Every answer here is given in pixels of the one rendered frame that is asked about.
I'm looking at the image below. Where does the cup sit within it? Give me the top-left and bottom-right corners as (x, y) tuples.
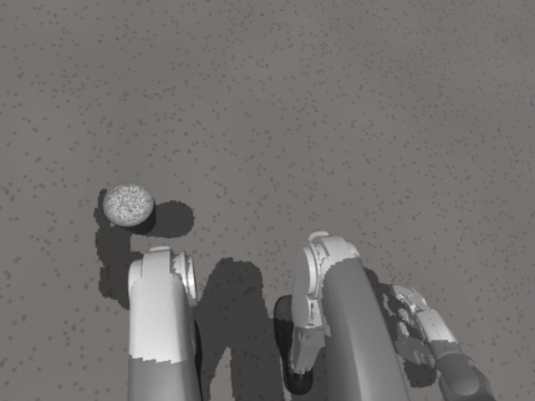
(103, 180), (156, 235)

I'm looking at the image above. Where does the right robot foot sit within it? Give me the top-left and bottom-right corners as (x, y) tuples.
(273, 295), (313, 395)

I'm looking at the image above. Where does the right robot arm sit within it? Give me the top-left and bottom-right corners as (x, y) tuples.
(434, 353), (496, 401)

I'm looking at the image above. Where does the right robot hand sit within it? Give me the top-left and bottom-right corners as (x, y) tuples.
(389, 284), (463, 368)

